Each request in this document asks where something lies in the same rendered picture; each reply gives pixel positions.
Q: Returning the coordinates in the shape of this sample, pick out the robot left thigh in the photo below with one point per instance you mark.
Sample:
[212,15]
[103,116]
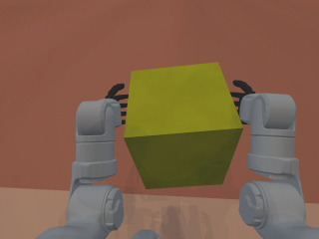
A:
[146,234]

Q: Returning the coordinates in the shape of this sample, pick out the left robot upper arm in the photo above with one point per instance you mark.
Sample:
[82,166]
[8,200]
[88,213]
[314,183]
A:
[93,212]

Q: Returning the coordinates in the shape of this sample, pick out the robot right forearm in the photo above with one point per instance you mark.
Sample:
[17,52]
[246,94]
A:
[272,120]

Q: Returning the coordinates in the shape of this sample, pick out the carton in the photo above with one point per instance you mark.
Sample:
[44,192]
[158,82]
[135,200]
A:
[182,127]

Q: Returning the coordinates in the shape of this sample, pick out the robot left forearm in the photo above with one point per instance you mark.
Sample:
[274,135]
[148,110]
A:
[96,123]

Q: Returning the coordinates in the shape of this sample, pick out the robot right hand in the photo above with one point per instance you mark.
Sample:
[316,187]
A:
[248,91]

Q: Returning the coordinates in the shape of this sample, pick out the right robot upper arm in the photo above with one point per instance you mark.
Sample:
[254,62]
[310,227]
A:
[275,210]

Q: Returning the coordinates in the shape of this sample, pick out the robot left hand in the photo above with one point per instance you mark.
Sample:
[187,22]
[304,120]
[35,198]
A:
[111,95]

